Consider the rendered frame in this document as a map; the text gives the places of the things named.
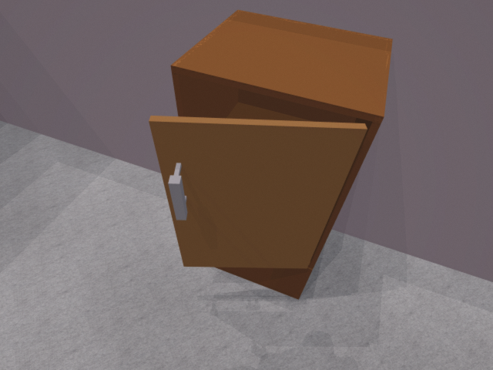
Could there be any cupboard door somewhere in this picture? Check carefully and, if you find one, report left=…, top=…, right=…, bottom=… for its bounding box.
left=149, top=116, right=367, bottom=268

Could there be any handle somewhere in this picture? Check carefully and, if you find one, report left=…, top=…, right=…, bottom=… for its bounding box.
left=168, top=163, right=187, bottom=220

